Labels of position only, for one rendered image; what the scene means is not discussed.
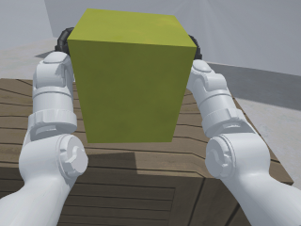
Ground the pedestal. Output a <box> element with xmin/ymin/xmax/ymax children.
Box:
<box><xmin>0</xmin><ymin>78</ymin><xmax>294</xmax><ymax>226</ymax></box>

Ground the robot left hand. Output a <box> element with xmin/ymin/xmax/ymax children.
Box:
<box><xmin>55</xmin><ymin>27</ymin><xmax>74</xmax><ymax>57</ymax></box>

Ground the robot right forearm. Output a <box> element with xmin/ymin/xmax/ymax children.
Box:
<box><xmin>186</xmin><ymin>59</ymin><xmax>271</xmax><ymax>163</ymax></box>

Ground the robot right hand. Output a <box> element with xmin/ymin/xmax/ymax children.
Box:
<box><xmin>188</xmin><ymin>35</ymin><xmax>202</xmax><ymax>60</ymax></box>

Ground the robot left forearm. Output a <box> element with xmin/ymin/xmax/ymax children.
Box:
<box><xmin>19</xmin><ymin>51</ymin><xmax>77</xmax><ymax>174</ymax></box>

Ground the carton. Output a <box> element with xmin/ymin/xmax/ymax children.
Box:
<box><xmin>67</xmin><ymin>8</ymin><xmax>197</xmax><ymax>143</ymax></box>

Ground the robot right upper arm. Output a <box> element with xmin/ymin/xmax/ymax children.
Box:
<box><xmin>204</xmin><ymin>132</ymin><xmax>301</xmax><ymax>226</ymax></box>

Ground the robot left upper arm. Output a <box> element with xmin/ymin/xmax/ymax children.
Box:
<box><xmin>0</xmin><ymin>134</ymin><xmax>88</xmax><ymax>226</ymax></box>

